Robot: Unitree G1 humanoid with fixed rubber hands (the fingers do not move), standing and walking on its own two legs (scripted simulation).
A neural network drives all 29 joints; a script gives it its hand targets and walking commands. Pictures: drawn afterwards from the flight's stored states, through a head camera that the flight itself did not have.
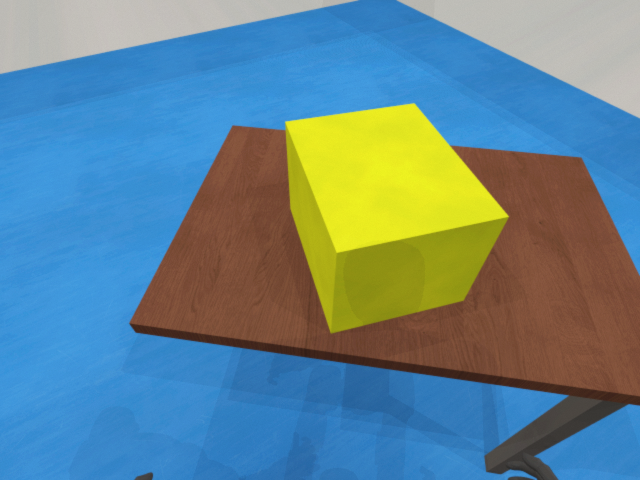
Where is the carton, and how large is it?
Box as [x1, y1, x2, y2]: [285, 103, 508, 333]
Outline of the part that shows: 414,103 285,122 290,208 331,333 463,300 508,217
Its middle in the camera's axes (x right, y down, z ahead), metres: +0.10 -0.04 +0.64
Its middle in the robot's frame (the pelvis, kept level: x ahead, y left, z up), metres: +0.53 -0.04 +0.02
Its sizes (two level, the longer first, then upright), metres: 0.288 0.232 0.201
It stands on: a table, 0.68 m high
